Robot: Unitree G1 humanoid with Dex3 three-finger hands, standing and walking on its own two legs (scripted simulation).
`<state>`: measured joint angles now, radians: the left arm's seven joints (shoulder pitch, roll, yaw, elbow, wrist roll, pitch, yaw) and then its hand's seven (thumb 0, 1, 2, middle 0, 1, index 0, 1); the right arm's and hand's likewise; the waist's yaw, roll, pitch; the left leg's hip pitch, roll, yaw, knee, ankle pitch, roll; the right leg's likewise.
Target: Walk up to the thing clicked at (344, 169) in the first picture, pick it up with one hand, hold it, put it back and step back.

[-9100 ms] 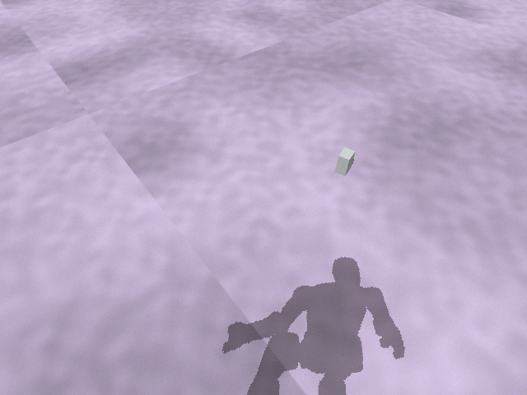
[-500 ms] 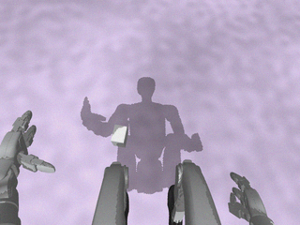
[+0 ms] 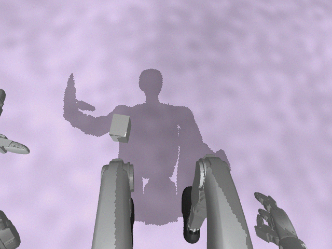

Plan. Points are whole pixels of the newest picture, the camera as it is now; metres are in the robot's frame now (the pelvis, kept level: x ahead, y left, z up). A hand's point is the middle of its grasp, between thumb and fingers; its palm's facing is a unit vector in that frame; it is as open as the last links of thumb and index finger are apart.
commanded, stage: go down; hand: left
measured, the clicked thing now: (121, 129) +0.47 +0.16 -0.39
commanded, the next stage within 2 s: approach in 1.16 s
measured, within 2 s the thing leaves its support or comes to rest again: neither
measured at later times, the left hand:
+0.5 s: hand (14, 113) +0.41 +0.36 -0.05, palm faces +0.04 -1.00 -0.08, open 17.6 cm
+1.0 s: hand (14, 108) +0.42 +0.36 -0.06, palm faces +0.04 -1.00 -0.07, open 17.5 cm
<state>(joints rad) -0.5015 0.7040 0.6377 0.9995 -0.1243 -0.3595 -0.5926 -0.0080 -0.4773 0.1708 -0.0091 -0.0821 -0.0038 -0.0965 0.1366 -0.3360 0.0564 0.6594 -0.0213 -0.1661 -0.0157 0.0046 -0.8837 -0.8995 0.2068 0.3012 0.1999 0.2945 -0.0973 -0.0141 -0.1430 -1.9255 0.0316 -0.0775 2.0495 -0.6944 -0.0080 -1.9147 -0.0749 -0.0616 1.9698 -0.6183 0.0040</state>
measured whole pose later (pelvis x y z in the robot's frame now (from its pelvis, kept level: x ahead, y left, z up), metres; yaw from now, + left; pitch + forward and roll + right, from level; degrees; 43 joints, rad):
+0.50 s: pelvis -0.01 +0.01 -0.05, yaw -1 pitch +32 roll -6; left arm -0.62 0.78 0.67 1.05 -0.13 -0.36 -0.67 -0.01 -0.57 0.15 -0.01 -0.08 0.00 -0.10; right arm 0.14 -0.35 0.08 0.69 -0.03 -0.17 -0.01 0.00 -0.89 -0.90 0.21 0.30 0.20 0.29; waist -0.11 -0.01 -0.12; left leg -2.07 0.02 -0.09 2.20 -0.70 0.00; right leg -2.04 -0.08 -0.06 2.11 -0.63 0.01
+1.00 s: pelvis -0.01 +0.01 -0.07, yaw -1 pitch +32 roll -6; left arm -0.69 0.84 0.70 1.10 -0.13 -0.37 -0.70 -0.01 -0.53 0.13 -0.02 -0.07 -0.01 -0.08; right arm 0.15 -0.36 0.10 0.69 -0.04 -0.15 0.00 0.00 -0.89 -0.90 0.21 0.30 0.20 0.29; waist -0.13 -0.02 -0.10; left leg -2.12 0.01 -0.10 2.26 -0.70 0.00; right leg -2.09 -0.08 -0.06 2.16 -0.62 0.02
